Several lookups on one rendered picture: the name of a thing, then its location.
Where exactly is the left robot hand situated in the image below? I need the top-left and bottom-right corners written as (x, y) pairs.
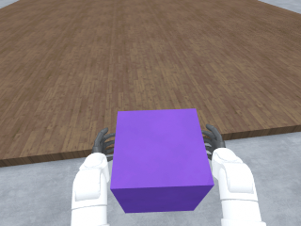
top-left (91, 127), bottom-right (116, 162)

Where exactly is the carton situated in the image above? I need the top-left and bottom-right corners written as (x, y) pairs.
top-left (110, 108), bottom-right (214, 214)

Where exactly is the right robot hand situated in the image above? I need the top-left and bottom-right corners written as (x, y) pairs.
top-left (201, 123), bottom-right (226, 161)

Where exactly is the left robot forearm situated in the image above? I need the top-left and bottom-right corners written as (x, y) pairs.
top-left (71, 153), bottom-right (110, 226)

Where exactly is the right robot forearm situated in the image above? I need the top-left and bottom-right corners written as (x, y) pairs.
top-left (212, 148), bottom-right (266, 226)

